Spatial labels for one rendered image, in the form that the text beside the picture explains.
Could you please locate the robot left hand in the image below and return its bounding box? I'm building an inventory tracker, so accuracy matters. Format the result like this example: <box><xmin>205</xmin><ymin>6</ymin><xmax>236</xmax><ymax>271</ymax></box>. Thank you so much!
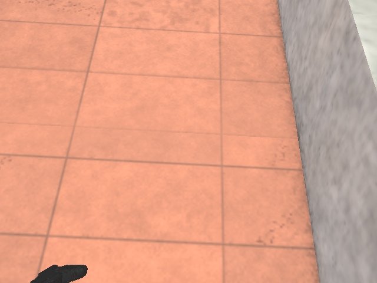
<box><xmin>30</xmin><ymin>265</ymin><xmax>88</xmax><ymax>283</ymax></box>

